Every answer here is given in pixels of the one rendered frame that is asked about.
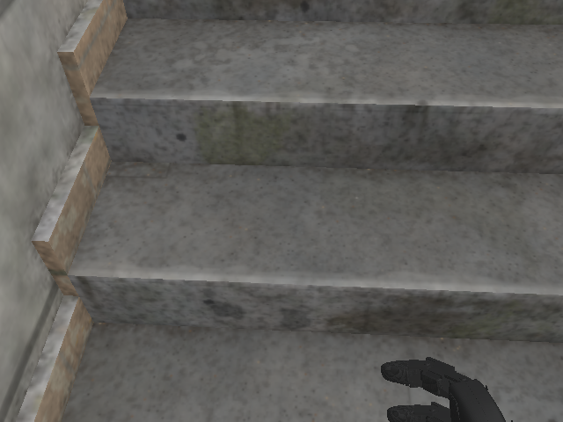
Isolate robot right hand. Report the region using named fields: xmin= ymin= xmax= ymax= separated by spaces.
xmin=381 ymin=357 xmax=513 ymax=422

